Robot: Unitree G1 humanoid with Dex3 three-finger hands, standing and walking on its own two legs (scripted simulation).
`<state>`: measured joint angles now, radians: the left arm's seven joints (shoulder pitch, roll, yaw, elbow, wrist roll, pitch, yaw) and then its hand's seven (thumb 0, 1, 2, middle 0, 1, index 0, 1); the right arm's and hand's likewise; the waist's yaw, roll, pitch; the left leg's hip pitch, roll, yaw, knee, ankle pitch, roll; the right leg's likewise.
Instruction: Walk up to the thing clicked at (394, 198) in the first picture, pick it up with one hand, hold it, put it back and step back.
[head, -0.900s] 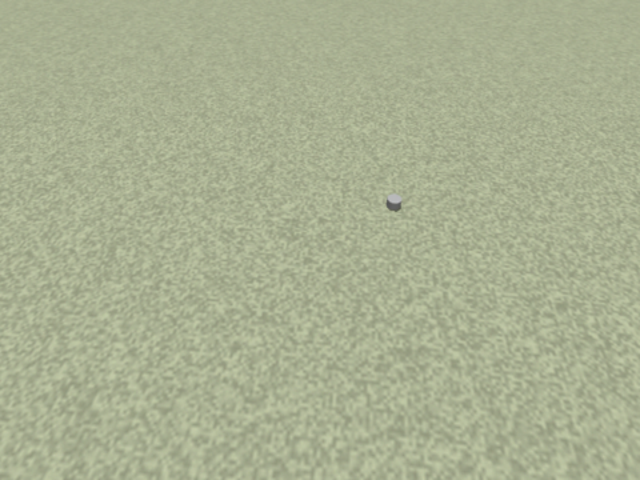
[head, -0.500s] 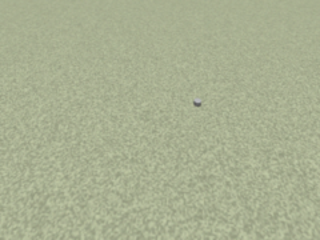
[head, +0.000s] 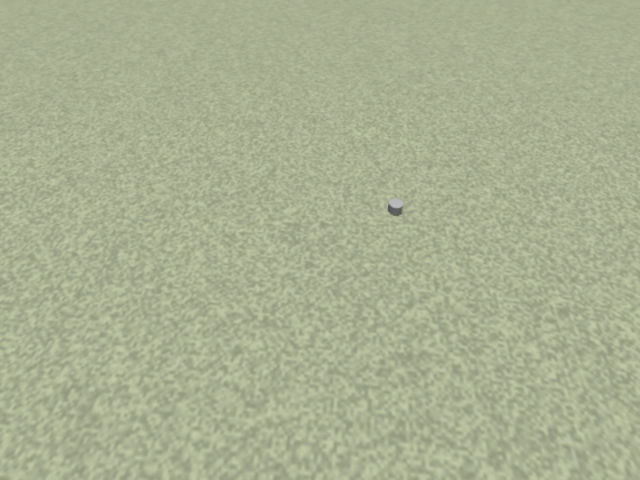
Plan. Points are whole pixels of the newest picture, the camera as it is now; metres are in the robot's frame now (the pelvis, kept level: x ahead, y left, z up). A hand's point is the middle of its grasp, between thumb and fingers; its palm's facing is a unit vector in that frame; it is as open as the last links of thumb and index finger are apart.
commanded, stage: stand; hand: left
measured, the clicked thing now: (395, 206) +1.39 -0.36 -0.76
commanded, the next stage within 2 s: walk up in 0.22 s
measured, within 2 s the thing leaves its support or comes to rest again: neither
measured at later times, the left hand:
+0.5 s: hand out of the picture +0.15 +0.23 -0.14, palm faces -0.16 -0.91 -0.38, open 7.3 cm
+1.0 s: hand (265, 367) +0.34 +0.10 -0.16, palm faces -0.27 -0.90 -0.33, open 7.3 cm
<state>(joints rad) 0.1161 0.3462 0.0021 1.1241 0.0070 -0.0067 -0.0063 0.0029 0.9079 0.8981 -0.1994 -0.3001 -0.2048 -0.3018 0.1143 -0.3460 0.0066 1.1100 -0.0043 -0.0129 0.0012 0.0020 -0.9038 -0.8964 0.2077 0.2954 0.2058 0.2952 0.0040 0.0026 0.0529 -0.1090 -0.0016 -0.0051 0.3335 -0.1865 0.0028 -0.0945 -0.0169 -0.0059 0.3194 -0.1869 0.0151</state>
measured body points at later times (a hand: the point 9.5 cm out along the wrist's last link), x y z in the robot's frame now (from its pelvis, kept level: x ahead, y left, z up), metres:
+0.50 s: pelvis +0.05 -0.05 -0.01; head +0.05 -0.07 +0.44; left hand +0.16 +0.28 -0.11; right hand +0.05 -0.40 -0.13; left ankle +0.00 +0.12 -0.75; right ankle +0.11 -0.22 -0.72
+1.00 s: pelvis +0.26 -0.15 -0.02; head +0.28 -0.15 +0.43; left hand +0.36 +0.15 -0.14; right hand +0.26 -0.49 -0.13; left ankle +0.42 -0.05 -0.74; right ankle +0.13 -0.24 -0.75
